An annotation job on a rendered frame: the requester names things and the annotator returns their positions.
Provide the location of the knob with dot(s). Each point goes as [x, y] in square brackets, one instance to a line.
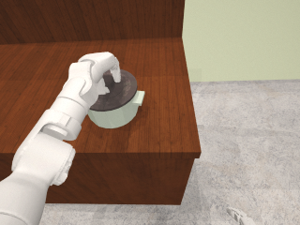
[109, 81]

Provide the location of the table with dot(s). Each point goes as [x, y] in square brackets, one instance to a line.
[147, 161]

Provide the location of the robot left hand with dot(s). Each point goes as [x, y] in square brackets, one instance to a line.
[108, 62]

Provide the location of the robot left upper arm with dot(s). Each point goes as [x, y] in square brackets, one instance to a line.
[45, 162]

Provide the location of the pot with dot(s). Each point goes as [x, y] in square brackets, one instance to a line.
[118, 117]

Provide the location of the lid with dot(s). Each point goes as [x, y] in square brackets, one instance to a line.
[120, 95]

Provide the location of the robot right hand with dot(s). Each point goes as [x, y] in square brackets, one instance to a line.
[240, 216]

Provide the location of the left robot forearm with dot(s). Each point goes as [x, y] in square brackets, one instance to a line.
[63, 120]

